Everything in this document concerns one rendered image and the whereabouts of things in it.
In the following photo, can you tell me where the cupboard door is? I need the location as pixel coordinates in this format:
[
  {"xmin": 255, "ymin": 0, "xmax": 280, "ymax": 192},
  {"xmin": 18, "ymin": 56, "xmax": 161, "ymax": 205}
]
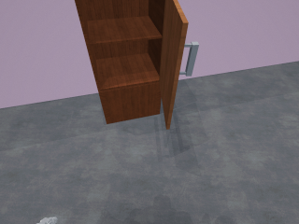
[{"xmin": 159, "ymin": 0, "xmax": 189, "ymax": 130}]

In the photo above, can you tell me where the handle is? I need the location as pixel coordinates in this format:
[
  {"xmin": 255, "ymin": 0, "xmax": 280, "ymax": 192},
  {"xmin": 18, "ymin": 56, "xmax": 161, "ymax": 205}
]
[{"xmin": 179, "ymin": 41, "xmax": 199, "ymax": 77}]

